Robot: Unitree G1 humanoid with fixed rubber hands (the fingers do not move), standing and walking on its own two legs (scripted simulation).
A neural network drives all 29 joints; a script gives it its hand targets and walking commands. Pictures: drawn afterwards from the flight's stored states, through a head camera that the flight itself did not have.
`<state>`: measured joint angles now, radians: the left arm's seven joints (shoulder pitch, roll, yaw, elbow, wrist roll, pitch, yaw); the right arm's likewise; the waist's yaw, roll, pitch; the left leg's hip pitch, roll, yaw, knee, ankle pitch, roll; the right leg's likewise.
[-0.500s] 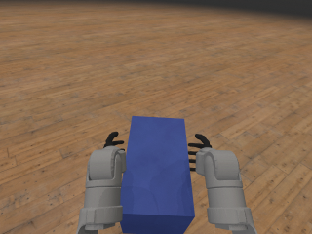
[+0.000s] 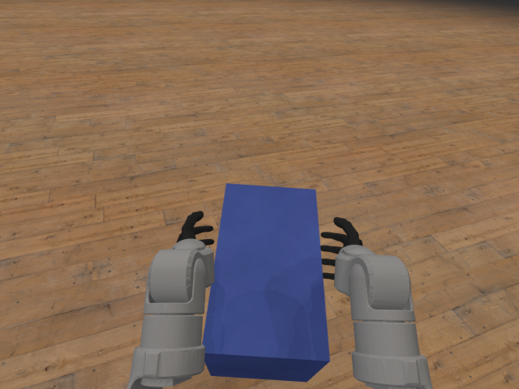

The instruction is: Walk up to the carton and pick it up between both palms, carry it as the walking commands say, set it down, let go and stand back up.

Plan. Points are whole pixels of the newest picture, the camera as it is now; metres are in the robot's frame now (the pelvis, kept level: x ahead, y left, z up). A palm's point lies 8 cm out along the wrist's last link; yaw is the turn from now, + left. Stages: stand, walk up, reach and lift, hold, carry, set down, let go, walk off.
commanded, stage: carry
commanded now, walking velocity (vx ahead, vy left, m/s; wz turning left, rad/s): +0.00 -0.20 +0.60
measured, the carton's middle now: (265, 279) +0.32 +0.01 +0.03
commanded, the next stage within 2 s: none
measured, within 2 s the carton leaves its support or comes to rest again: neither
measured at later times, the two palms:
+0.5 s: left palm (163, 298) +0.23 +0.15 +0.11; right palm (331, 264) +0.30 -0.08 +0.11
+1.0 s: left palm (164, 356) +0.15 +0.13 +0.12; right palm (333, 271) +0.28 -0.08 +0.11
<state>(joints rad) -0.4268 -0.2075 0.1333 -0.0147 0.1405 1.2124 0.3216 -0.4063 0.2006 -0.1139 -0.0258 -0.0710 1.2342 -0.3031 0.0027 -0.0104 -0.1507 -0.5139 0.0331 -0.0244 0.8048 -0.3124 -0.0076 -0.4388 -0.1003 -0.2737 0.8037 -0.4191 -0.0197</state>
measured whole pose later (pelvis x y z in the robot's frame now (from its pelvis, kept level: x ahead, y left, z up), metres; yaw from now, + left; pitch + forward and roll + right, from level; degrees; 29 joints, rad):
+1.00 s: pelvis -0.04 -0.14 +0.01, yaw +32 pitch +3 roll -1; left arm -0.39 -0.19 0.08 -0.18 0.08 1.20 0.27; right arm -0.35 0.18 -0.09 -0.21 -0.06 1.22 -0.29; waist 0.01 0.01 -0.06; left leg -0.58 0.04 0.00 0.96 -0.47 -0.03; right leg -0.39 -0.12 -0.31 0.71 -0.36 -0.04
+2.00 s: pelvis -0.02 -0.29 +0.02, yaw +60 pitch +1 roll +1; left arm -0.34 -0.18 0.08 -0.22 0.07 1.20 0.26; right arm -0.33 0.17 -0.04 -0.24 -0.05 1.22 -0.30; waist 0.02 0.03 -0.01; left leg -0.55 0.05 0.00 1.08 -0.46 -0.02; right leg -0.38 -0.09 -0.20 0.68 -0.32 -0.04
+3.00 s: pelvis -0.03 -0.34 +0.02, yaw +66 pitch +4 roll +0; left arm -0.34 -0.18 0.09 -0.20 0.07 1.21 0.27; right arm -0.33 0.17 -0.03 -0.20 -0.06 1.21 -0.30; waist 0.02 0.01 -0.03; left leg -0.48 0.04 -0.01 0.57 -0.16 -0.02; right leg -0.44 -0.12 -0.31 0.63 -0.24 -0.06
